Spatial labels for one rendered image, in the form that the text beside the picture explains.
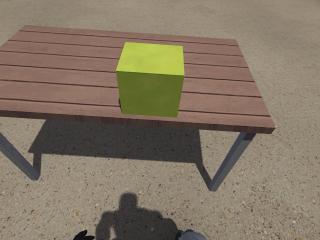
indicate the right robot shin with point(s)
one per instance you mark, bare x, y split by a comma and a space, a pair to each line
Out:
189, 230

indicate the carton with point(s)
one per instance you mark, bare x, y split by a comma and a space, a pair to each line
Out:
150, 79

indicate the robot left hand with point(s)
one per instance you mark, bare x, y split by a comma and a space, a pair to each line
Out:
81, 236

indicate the table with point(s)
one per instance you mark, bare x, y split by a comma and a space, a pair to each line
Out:
69, 74

